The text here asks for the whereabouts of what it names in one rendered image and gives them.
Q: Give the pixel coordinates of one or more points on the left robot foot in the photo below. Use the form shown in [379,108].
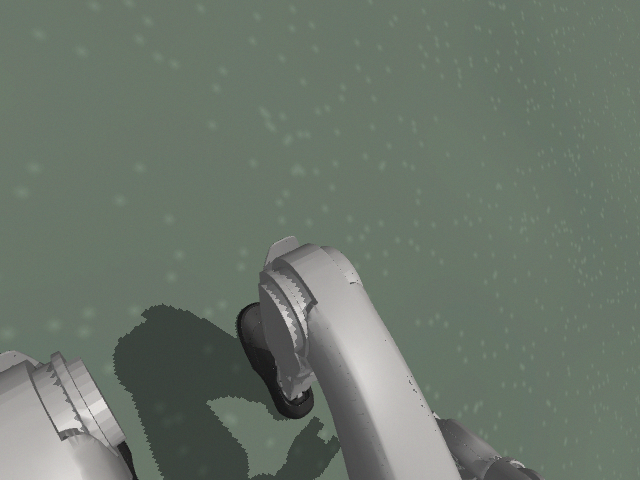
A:
[126,454]

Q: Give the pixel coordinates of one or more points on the right robot foot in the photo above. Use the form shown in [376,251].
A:
[250,331]

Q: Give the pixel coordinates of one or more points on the right robot arm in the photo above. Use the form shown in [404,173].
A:
[508,468]

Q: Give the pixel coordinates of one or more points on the right robot hand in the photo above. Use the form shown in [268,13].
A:
[469,451]

